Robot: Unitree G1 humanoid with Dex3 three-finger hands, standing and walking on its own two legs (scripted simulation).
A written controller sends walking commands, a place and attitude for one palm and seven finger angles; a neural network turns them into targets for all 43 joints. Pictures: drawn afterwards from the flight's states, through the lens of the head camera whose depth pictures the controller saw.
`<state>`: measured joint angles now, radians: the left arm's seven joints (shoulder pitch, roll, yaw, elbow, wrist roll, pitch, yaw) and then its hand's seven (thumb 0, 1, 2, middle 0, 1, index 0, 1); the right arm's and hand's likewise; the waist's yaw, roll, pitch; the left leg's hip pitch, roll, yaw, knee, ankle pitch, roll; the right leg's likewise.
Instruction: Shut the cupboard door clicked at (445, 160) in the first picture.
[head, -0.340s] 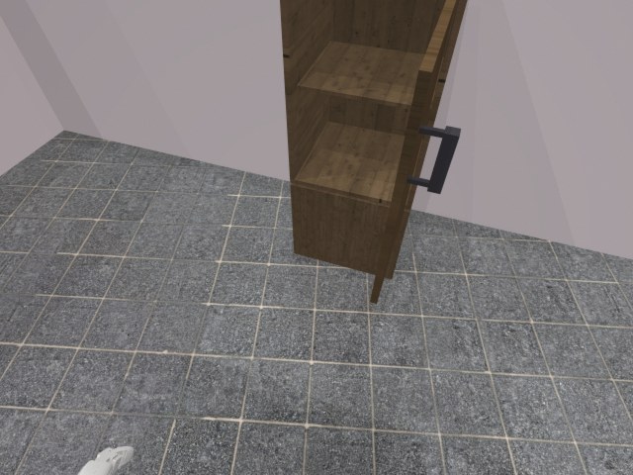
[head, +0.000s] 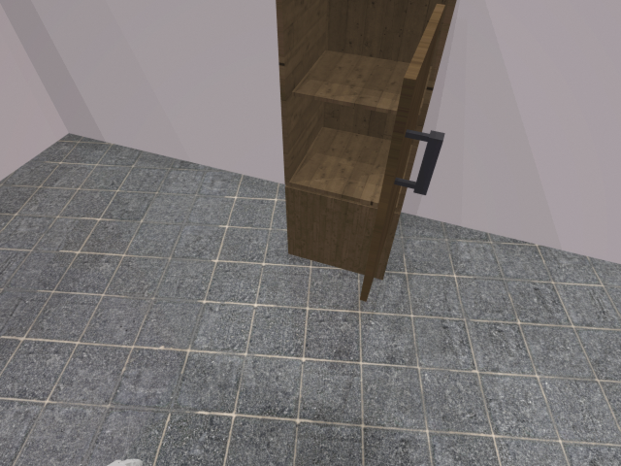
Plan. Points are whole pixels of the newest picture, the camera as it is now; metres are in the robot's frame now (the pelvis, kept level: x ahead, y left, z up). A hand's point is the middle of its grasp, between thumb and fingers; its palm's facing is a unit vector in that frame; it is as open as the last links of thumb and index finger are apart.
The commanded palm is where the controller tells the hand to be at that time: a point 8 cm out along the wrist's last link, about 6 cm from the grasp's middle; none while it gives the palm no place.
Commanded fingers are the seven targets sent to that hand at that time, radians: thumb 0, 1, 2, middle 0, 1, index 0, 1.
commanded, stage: stand and wait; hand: left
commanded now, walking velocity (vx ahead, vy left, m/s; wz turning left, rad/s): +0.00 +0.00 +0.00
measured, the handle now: (416, 161) +0.62 -0.15 +0.06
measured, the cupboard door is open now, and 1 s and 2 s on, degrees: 89 89 89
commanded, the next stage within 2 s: look at it before walking up in 0.48 s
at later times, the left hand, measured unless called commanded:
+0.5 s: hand out of the picture +0.06 +0.23 -0.15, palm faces -0.04 -0.94 -0.33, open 7.4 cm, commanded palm none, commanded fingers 0.00 0.90 0.90 -0.20 -0.30 -0.20 -0.30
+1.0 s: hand out of the picture +0.07 +0.23 -0.15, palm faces -0.04 -0.94 -0.33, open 7.4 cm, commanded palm none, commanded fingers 0.00 0.90 0.90 -0.20 -0.30 -0.20 -0.30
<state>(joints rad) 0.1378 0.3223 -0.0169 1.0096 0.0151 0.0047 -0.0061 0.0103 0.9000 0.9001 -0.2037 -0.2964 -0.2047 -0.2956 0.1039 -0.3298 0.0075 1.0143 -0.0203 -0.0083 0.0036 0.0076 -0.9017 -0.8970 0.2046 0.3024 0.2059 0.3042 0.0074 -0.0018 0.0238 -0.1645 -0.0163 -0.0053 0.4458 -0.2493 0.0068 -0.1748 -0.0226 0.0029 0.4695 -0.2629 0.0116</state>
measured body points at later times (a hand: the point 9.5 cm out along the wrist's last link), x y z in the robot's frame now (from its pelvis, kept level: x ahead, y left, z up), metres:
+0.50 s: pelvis -0.01 -0.01 +0.00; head -0.01 -0.02 +0.45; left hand +0.06 +0.28 -0.13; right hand +0.05 -0.30 -0.14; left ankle +0.00 +0.12 -0.74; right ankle -0.01 -0.13 -0.74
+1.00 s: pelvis -0.01 -0.01 +0.01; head +0.00 -0.02 +0.45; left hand +0.07 +0.28 -0.13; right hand +0.07 -0.31 -0.13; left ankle +0.00 +0.12 -0.74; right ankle -0.01 -0.13 -0.74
